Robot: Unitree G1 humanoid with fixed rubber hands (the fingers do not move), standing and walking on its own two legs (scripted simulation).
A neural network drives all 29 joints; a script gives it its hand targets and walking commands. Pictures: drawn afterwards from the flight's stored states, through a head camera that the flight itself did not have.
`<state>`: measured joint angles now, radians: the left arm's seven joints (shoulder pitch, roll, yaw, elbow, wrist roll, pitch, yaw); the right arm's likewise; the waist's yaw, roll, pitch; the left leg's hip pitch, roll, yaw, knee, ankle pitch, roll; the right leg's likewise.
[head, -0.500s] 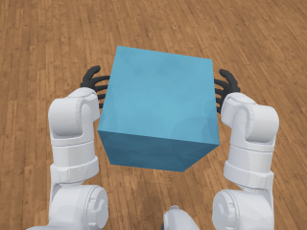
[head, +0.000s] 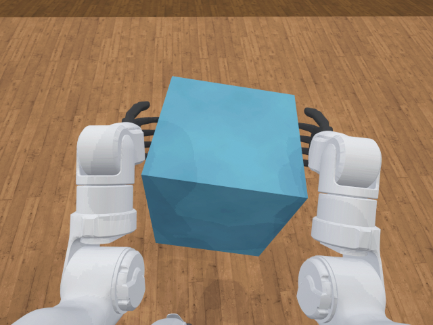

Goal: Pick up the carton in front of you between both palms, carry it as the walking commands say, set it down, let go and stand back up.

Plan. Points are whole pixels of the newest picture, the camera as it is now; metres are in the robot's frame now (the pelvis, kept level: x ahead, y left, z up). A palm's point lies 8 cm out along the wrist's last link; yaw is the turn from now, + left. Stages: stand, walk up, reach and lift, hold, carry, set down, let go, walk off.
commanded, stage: carry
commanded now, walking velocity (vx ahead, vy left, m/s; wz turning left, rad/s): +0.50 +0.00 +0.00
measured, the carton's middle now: (219, 174) +0.38 +0.02 +0.09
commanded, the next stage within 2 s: none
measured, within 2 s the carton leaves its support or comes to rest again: neither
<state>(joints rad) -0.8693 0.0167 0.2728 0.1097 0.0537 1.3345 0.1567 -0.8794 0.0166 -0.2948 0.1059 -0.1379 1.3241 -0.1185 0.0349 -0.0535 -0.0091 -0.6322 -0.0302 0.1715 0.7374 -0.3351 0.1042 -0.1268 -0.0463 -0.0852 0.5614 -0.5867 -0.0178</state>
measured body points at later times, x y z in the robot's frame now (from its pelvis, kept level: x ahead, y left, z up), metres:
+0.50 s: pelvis +0.31 -0.04 +0.07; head +0.34 -0.04 +0.52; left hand +0.68 +0.14 +0.21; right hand +0.71 -0.16 +0.22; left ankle +0.23 +0.08 -0.55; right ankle +0.34 -0.11 -0.66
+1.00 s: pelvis +0.62 -0.01 +0.13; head +0.68 -0.01 +0.58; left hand +1.04 +0.09 +0.27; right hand +0.99 -0.21 +0.27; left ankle +0.61 +0.06 -0.61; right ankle +0.69 -0.13 -0.53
